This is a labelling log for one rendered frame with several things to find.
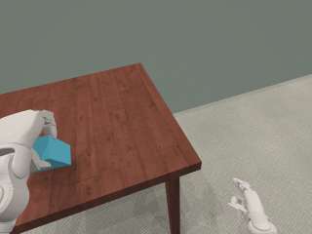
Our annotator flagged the robot left forearm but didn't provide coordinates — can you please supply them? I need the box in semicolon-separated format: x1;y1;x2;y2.
0;143;32;234

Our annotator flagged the table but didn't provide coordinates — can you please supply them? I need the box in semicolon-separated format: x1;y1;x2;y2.
0;62;202;234

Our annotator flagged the sponge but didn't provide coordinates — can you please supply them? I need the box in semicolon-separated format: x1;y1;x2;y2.
30;135;71;174

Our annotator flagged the left robot hand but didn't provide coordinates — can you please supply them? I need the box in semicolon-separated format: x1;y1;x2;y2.
0;109;58;173

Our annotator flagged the robot right forearm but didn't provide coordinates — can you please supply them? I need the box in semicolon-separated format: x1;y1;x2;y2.
247;212;277;234

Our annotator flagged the right robot hand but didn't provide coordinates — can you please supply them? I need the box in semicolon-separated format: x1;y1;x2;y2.
228;177;265;221

